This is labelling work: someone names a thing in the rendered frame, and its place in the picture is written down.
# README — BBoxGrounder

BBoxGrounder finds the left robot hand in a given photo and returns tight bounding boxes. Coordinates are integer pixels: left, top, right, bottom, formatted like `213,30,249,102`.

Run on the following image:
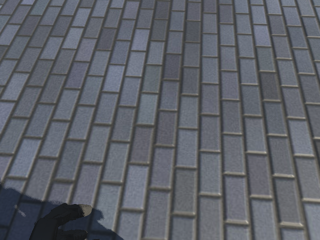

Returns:
29,203,100,240

